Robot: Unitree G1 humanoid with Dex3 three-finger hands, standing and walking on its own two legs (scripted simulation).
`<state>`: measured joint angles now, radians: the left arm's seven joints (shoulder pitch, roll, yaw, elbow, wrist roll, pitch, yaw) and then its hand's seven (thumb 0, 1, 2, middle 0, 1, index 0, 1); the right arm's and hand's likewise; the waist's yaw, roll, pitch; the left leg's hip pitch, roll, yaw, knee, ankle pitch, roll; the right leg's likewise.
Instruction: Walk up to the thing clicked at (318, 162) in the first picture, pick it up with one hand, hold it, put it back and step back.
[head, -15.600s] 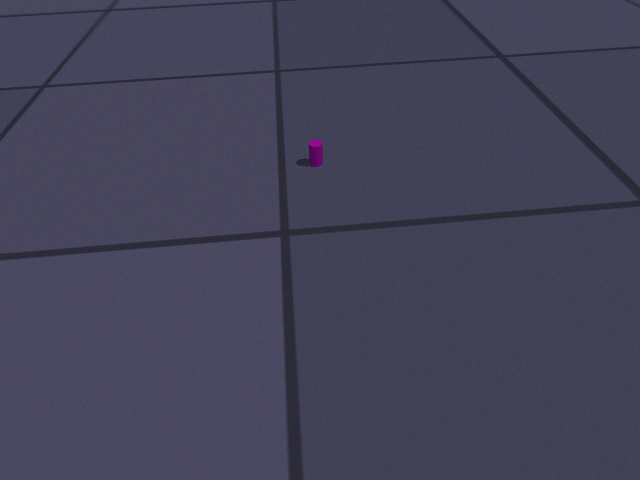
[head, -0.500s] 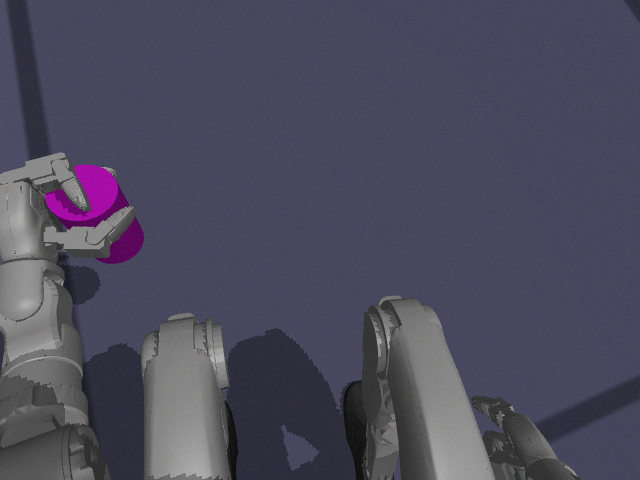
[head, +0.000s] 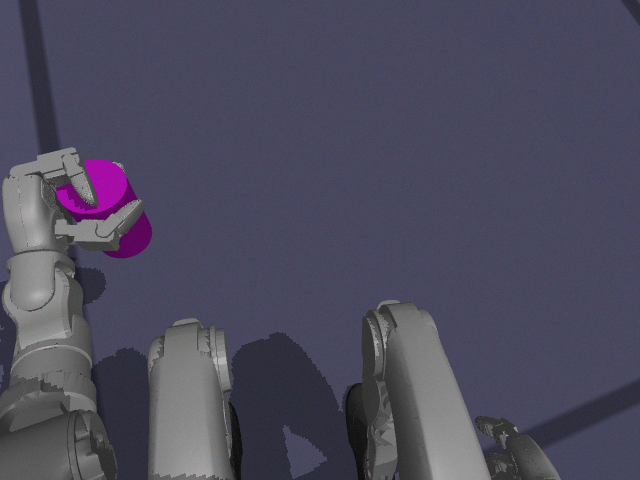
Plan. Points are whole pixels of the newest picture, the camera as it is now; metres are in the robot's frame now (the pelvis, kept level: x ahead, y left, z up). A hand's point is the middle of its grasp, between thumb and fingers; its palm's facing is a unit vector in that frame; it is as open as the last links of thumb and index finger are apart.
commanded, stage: lift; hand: left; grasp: from the side
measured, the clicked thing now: (110, 213) +0.46 +0.24 -0.06
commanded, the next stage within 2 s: none
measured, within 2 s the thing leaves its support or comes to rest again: neither
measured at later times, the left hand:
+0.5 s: hand (62, 183) +0.43 +0.24 +0.07, palm faces +0.14 -0.99 -0.04, open 5.6 cm
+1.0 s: hand out of the picture +0.39 +0.23 +0.25, palm faces +0.18 -0.98 -0.06, open 5.8 cm
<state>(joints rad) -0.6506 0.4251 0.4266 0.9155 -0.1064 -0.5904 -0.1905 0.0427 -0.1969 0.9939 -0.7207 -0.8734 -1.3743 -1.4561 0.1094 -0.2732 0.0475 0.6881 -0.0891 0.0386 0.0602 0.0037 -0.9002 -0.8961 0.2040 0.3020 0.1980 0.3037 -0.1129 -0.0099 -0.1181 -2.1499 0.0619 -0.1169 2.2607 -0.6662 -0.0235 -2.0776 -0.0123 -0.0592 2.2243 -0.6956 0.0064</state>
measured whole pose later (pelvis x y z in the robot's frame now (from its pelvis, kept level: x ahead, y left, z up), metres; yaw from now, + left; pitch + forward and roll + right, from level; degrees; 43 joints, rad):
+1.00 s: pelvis +0.03 +0.01 +0.21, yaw +4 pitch +25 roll -3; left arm -0.21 0.27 0.22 0.33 -0.18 -0.29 -0.09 0.04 -0.16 0.94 -0.70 -0.90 -1.30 -1.34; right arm 0.15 -0.24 0.00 0.61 0.03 -0.02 -0.04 0.01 -0.91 -0.89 0.20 0.30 0.20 0.30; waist -0.03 0.03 -0.19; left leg -1.42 0.06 -0.05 1.58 -0.60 -0.02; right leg -1.36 -0.03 -0.05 1.55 -0.62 0.01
